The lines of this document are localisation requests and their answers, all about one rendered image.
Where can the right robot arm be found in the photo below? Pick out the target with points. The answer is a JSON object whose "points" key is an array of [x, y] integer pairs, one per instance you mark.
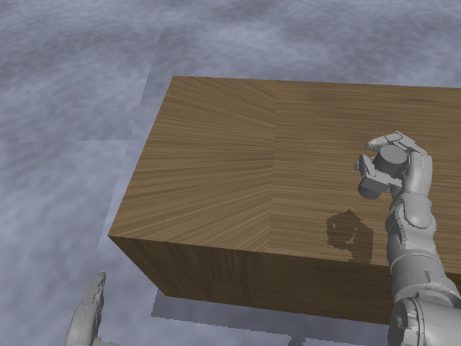
{"points": [[427, 304]]}

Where can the right robot hand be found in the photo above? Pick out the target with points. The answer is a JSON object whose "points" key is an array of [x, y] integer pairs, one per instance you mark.
{"points": [[415, 175]]}

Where can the can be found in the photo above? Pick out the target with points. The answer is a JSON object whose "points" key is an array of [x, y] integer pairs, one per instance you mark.
{"points": [[389, 160]]}

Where can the left robot hand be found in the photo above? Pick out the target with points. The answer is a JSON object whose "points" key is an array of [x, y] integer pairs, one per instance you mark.
{"points": [[86, 319]]}

